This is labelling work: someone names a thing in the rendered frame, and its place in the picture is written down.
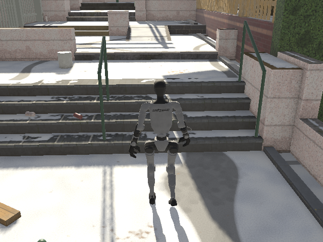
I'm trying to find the robot left foot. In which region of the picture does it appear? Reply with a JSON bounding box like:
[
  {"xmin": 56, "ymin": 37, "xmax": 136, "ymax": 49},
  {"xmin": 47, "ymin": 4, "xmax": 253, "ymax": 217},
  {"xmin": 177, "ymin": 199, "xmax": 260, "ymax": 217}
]
[{"xmin": 149, "ymin": 192, "xmax": 156, "ymax": 205}]

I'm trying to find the robot left hand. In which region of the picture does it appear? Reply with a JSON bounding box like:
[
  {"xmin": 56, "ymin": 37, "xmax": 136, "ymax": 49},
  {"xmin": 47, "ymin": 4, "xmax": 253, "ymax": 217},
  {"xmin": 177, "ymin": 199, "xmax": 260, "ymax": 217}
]
[{"xmin": 129, "ymin": 145, "xmax": 140, "ymax": 158}]

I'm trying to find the robot right hand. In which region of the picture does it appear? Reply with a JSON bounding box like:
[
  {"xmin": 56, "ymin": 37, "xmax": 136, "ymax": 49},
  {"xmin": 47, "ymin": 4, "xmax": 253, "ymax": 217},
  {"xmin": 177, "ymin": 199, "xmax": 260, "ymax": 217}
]
[{"xmin": 179, "ymin": 137, "xmax": 190, "ymax": 147}]

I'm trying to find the left robot forearm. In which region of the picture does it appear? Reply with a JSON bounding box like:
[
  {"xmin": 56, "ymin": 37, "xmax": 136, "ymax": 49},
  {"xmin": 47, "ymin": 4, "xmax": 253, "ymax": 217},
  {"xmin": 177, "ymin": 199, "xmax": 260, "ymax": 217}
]
[{"xmin": 130, "ymin": 123, "xmax": 141, "ymax": 146}]

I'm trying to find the robot left upper arm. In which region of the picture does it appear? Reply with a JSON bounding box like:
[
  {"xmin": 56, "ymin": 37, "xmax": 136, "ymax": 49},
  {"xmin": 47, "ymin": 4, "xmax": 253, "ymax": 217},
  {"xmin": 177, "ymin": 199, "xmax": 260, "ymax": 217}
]
[{"xmin": 137, "ymin": 102, "xmax": 150, "ymax": 131}]

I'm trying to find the robot right upper arm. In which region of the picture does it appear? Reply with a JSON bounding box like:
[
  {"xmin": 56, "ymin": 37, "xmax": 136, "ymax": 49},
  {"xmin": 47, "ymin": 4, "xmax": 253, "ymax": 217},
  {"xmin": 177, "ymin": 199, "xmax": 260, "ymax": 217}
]
[{"xmin": 171, "ymin": 101, "xmax": 185, "ymax": 128}]

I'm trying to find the left robot shin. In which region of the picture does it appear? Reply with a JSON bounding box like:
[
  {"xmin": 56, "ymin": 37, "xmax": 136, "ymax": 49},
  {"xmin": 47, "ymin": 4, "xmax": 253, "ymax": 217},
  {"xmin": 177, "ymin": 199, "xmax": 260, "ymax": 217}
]
[{"xmin": 147, "ymin": 165, "xmax": 155, "ymax": 198}]

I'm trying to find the right robot forearm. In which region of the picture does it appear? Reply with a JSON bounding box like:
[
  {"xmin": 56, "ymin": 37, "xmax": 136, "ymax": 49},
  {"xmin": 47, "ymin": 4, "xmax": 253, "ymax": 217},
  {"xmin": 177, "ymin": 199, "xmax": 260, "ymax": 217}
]
[{"xmin": 180, "ymin": 121, "xmax": 189, "ymax": 139}]

